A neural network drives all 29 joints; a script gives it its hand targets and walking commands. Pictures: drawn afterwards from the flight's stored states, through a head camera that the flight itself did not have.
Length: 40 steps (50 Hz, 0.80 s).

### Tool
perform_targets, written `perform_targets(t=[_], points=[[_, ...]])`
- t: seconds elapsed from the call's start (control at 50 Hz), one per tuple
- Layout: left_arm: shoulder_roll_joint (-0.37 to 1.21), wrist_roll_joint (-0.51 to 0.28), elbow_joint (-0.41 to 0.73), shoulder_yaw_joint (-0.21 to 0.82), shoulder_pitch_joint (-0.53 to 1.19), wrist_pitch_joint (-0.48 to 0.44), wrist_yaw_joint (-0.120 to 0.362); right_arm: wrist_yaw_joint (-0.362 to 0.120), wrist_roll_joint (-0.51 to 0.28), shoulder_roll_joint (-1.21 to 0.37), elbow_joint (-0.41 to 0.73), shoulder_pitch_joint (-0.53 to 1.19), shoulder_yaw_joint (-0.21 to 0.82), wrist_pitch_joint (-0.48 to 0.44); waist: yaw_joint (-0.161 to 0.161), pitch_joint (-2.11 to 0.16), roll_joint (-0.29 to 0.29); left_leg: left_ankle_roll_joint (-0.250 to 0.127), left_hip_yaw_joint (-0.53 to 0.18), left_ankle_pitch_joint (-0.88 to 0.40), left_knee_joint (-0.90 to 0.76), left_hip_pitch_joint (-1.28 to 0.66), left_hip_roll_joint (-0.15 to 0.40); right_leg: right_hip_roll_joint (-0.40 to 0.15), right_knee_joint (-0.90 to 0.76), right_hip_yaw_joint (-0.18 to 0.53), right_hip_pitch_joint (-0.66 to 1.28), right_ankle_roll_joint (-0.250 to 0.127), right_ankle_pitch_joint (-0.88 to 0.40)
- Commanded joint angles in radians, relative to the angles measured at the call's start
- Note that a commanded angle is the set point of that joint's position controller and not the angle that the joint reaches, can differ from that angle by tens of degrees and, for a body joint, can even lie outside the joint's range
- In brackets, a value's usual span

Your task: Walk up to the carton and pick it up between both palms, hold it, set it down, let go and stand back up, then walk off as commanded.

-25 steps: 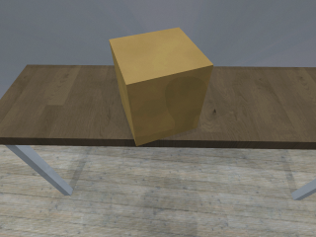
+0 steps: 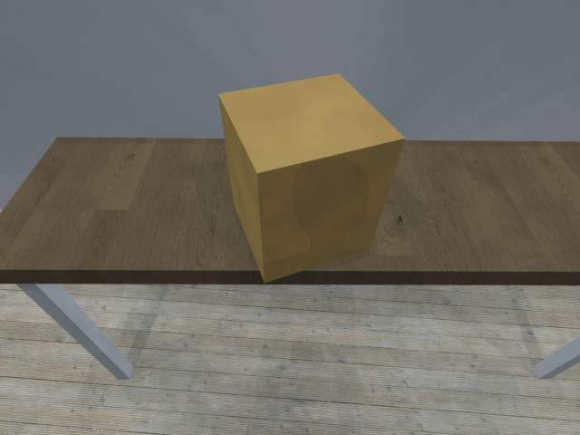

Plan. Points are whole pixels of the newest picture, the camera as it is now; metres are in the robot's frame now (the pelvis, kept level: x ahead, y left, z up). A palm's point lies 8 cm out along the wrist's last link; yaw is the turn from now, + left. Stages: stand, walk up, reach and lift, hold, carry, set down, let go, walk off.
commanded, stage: walk up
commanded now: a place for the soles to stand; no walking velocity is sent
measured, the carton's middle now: (301, 178) +0.52 -0.01 +0.07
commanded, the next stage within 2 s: none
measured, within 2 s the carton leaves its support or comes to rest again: neither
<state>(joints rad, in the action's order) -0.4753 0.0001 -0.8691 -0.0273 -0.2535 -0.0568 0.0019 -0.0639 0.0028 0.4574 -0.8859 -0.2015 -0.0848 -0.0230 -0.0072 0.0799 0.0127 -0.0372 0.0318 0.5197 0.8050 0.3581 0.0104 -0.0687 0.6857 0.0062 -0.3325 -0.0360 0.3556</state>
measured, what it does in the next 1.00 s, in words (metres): walks ahead: left foot, then right foot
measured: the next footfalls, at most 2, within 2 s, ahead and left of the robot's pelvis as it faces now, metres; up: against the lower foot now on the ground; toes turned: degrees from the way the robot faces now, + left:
left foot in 0.02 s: +0.07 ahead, +0.10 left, +0.00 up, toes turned +2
right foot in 0.42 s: +0.23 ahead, -0.12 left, +0.00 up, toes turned -2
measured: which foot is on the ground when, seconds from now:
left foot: up 0.00-0.00, down 0.02-0.42, up 0.44-0.72, down 0.74-1.00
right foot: down 0.00-0.02, up 0.04-0.40, down 0.42-1.00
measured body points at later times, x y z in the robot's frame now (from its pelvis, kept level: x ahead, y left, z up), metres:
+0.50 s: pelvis +0.11 -0.03 +0.00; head +0.13 -0.03 +0.45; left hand +0.20 +0.31 -0.09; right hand +0.16 -0.36 -0.10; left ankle +0.05 +0.10 -0.68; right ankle +0.19 -0.12 -0.72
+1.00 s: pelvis +0.15 -0.02 +0.01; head +0.17 +0.00 +0.46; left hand +0.24 +0.31 -0.10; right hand +0.28 -0.34 -0.09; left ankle +0.15 +0.09 -0.72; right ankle +0.19 -0.12 -0.72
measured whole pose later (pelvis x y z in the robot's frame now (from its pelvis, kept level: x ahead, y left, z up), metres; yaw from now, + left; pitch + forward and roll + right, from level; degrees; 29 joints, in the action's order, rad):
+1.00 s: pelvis +0.15 -0.02 +0.01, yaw +1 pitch -2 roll +0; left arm -0.46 0.00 -0.87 0.00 -0.20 -0.01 0.02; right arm 0.00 0.00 0.38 -0.99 -0.07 -0.08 -0.04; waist -0.01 0.08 -0.02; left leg -0.01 0.03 0.31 0.59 0.25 0.01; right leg -0.01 0.56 -0.08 -0.30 -0.03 0.24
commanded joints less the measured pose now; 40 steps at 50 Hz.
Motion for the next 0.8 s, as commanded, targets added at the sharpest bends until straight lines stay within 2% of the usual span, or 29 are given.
perform_targets(t=[0.0, 0.02, 0.04, 0.06, 0.08, 0.1, 0.12, 0.14, 0.18, 0.22, 0.26, 0.32, 0.34, 0.36, 0.38, 0.4, 0.42, 0.44, 0.46, 0.48, 0.5, 0.54, 0.6, 0.68, 0.7, 0.72, 0.74, 0.76, 0.78], points=[[-0.157, 0.052, 0.086, -0.066, 0.207, 0.013, 0.007, 0.02, 0.019, 0.209, -0.061, -0.41, -0.096, -0.037, -0.23, -0.008, 0.091, 0.047, -0.092, 0.011, -0.366, -0.441, 0.003, 0.008, 0.207, 0.041, -0.451, -0.075, 0.432], [-0.053, 0.024, 0.138, -0.039, 0.232, 0.011, -0.002, 0.044, 0.036, 0.321, -0.024, -0.422, -0.101, -0.053, -0.236, 0.052, 0.325, 0.005, -0.723, 0.412, -0.641, -0.381, 0.288, 0.193, 0.551, 0.083, -0.666, -0.014, 0.328], [-0.149, 0.008, 0.121, -0.053, 0.191, 0.013, -0.009, 0.052, 0.027, 0.345, 0.027, -0.23, -0.096, -0.061, -0.134, 0.095, 0.044, -0.048, -0.889, 0.477, -0.746, -0.266, 0.396, 0.119, 0.578, 0.233, -0.64, -0.006, 0.158], [-0.213, -0.004, 0.073, -0.067, 0.125, 0.01, -0.003, 0.055, 0.018, 0.322, 0.055, -0.116, -0.087, -0.066, -0.058, 0.1, -0.06, -0.014, -0.727, 0.407, -0.697, -0.219, 0.358, 0.077, 0.551, 0.23, -0.565, 0.001, 0.0], [-0.217, -0.01, 0.032, -0.072, 0.046, 0.007, 0.005, 0.055, 0.018, 0.289, 0.073, -0.067, -0.076, -0.071, -0.011, 0.069, -0.012, 0.019, -0.567, 0.251, -0.663, -0.234, 0.279, 0.049, 0.497, 0.18, -0.485, 0.013, -0.07], [-0.208, -0.004, 0.011, -0.074, 0.01, 0.007, 0.012, 0.059, 0.023, 0.257, 0.077, -0.068, -0.066, -0.078, -0.006, 0.04, 0.023, 0.033, -0.448, 0.1, -0.624, -0.248, 0.227, 0.025, 0.429, 0.164, -0.425, 0.025, -0.106], [-0.192, 0.003, -0.002, -0.077, -0.011, 0.012, 0.019, 0.058, 0.024, 0.234, 0.071, -0.094, -0.059, -0.082, -0.008, 0.004, 0.076, 0.018, -0.356, -0.035, -0.607, -0.243, 0.192, 0.027, 0.404, 0.125, -0.369, 0.038, -0.132], [-0.182, 0.006, -0.001, -0.077, -0.009, 0.015, 0.023, 0.056, 0.018, 0.225, 0.068, -0.128, -0.058, -0.085, -0.015, 0.005, 0.089, 0.018, -0.309, -0.168, -0.591, -0.235, 0.19, 0.029, 0.385, 0.104, -0.348, 0.042, -0.148], [-0.158, 0.005, 0.029, -0.071, 0.045, 0.016, 0.022, 0.055, 0.016, 0.22, 0.069, -0.169, -0.058, -0.085, -0.028, 0.038, 0.101, -0.023, -0.254, -0.312, -0.574, -0.252, 0.189, 0.028, 0.302, 0.077, -0.354, 0.05, -0.151], [-0.133, 0.011, 0.052, -0.058, 0.097, 0.016, 0.02, 0.059, 0.012, 0.222, 0.074, -0.192, -0.057, -0.08, -0.039, 0.048, 0.106, -0.066, -0.199, -0.497, -0.528, -0.269, 0.207, 0.021, 0.202, 0.04, -0.326, 0.044, -0.133], [-0.102, 0.019, 0.068, -0.044, 0.132, 0.017, 0.023, 0.064, 0.013, 0.211, 0.08, -0.195, -0.049, -0.074, -0.041, 0.028, 0.105, -0.081, -0.148, -0.679, -0.45, -0.279, 0.214, 0.008, 0.109, -0.008, -0.267, 0.025, -0.126], [-0.095, 0.025, 0.07, -0.043, 0.123, 0.016, 0.024, 0.077, 0.004, 0.219, 0.093, -0.155, -0.043, -0.061, -0.019, -0.011, 0.124, -0.101, -0.139, -0.738, -0.352, -0.19, 0.242, 0.025, -0.001, -0.064, -0.075, -0.019, -0.143], [-0.096, 0.024, 0.066, -0.047, 0.089, 0.017, 0.025, 0.079, 0.003, 0.225, 0.097, -0.132, -0.044, -0.057, 0.009, -0.01, 0.125, -0.107, -0.139, -0.708, -0.313, -0.158, 0.247, 0.034, -0.057, -0.053, -0.002, -0.029, -0.148], [-0.112, 0.028, 0.055, -0.057, 0.045, 0.012, 0.02, 0.08, 0.004, 0.219, 0.094, -0.119, -0.037, -0.055, 0.042, -0.034, 0.089, -0.094, -0.124, -0.698, -0.224, -0.112, 0.231, 0.055, -0.14, -0.047, 0.115, -0.043, -0.172], [-0.149, 0.036, 0.04, -0.073, -0.015, 0.005, 0.013, 0.08, 0.004, 0.179, 0.089, -0.156, -0.024, -0.05, 0.062, -0.093, 0.001, -0.072, -0.085, -0.667, -0.046, -0.087, 0.169, 0.042, -0.205, 0.017, 0.23, -0.059, -0.121], [-0.223, 0.047, 0.041, -0.091, -0.052, 0.001, 0.003, 0.08, -0.004, 0.12, 0.102, -0.198, -0.005, -0.053, 0.059, -0.159, -0.176, -0.031, -0.03, -0.472, 0.171, 0.027, 0.064, -0.134, -0.247, 0.284, 0.322, -0.12, -0.125], [-0.247, 0.026, 0.055, -0.088, -0.03, 0.001, -0.003, 0.077, -0.008, 0.114, 0.104, -0.203, -0.008, -0.042, 0.041, -0.111, -0.216, 0.003, -0.015, 0.01, 0.252, 0.159, -0.057, -0.283, -0.398, 0.535, 0.283, -0.194, -0.029], [-0.243, 0.019, 0.046, -0.087, -0.028, 0.004, 0.005, 0.085, -0.004, 0.17, 0.084, -0.17, -0.024, -0.026, 0.048, -0.095, -0.115, -0.008, -0.097, 0.109, 0.341, 0.138, -0.032, -0.298, -0.406, 0.527, 0.179, -0.241, 0.12], [-0.224, 0.016, 0.054, -0.081, -0.016, 0.005, 0.005, 0.082, -0.004, 0.167, 0.075, -0.167, -0.024, -0.021, 0.033, -0.04, -0.106, -0.007, -0.106, 0.084, 0.345, 0.15, -0.012, -0.274, -0.418, 0.475, 0.108, -0.244, 0.189], [-0.201, 0.016, 0.053, -0.071, 0.005, 0.007, 0.002, 0.077, 0.002, 0.165, 0.061, -0.162, -0.023, -0.018, 0.02, 0.016, -0.09, -0.003, -0.105, 0.04, 0.31, 0.148, 0.008, -0.243, -0.435, 0.407, 0.037, -0.22, 0.218], [-0.184, 0.022, 0.065, -0.069, 0.036, 0.011, 0.001, 0.072, 0.006, 0.16, 0.038, -0.174, -0.026, -0.018, 0.001, 0.027, -0.112, 0.009, -0.077, -0.01, 0.257, 0.115, 0.018, -0.191, -0.446, 0.327, -0.021, -0.183, 0.246], [-0.163, 0.034, 0.063, -0.064, 0.053, 0.015, 0.004, 0.059, 0.012, 0.137, 0.009, -0.169, -0.021, -0.012, 0.0, 0.0, -0.122, 0.025, -0.046, -0.022, 0.098, 0.048, 0.024, -0.145, -0.434, 0.245, -0.036, -0.154, 0.2], [-0.161, 0.033, 0.059, -0.057, 0.061, 0.018, 0.004, 0.063, 0.009, 0.123, 0.006, -0.083, -0.019, -0.01, 0.022, -0.02, -0.118, 0.027, -0.036, -0.049, -0.039, -0.008, 0.029, -0.168, -0.407, 0.233, -0.03, -0.156, 0.12], [-0.146, 0.009, 0.046, -0.038, 0.1, 0.033, 0.006, 0.08, 0.005, 0.099, -0.027, -0.066, -0.015, -0.03, -0.007, -0.102, -0.084, 0.018, -0.014, -0.289, -0.359, -0.207, 0.01, -0.157, -0.245, 0.17, -0.002, -0.107, -0.126], [-0.116, 0.0, 0.045, -0.025, 0.101, 0.035, 0.007, 0.087, 0.016, 0.115, -0.029, -0.047, -0.018, -0.038, -0.012, -0.119, -0.067, 0.013, -0.072, -0.336, -0.417, -0.274, 0.046, -0.149, -0.218, 0.151, -0.033, -0.072, -0.171], [-0.072, -0.012, 0.05, -0.012, 0.11, 0.034, 0.008, 0.093, 0.03, 0.154, -0.02, -0.01, -0.022, -0.047, 0.0, -0.128, 0.015, -0.009, -0.228, -0.312, -0.486, -0.263, 0.16, -0.097, -0.174, 0.117, -0.045, -0.022, -0.176], [-0.079, -0.01, 0.034, -0.016, 0.105, 0.039, 0.009, 0.092, 0.029, 0.208, -0.008, 0.063, -0.021, -0.056, 0.041, -0.1, 0.078, -0.05, -0.357, -0.335, -0.49, -0.155, 0.254, -0.001, -0.139, 0.057, 0.004, 0.015, -0.098], [-0.117, -0.005, 0.009, -0.031, 0.103, 0.042, 0.005, 0.087, 0.023, 0.207, -0.015, 0.101, -0.013, -0.053, 0.049, -0.082, 0.031, -0.074, -0.298, -0.376, -0.424, -0.084, 0.254, 0.006, -0.164, 0.044, 0.083, 0.013, -0.055], [-0.121, 0.0, 0.003, -0.031, 0.099, 0.036, 0.005, 0.081, 0.018, 0.185, -0.022, 0.102, -0.005, -0.048, 0.047, -0.1, 0.038, -0.049, -0.232, -0.405, -0.388, -0.079, 0.216, -0.011, -0.207, 0.05, 0.14, -0.001, -0.108]])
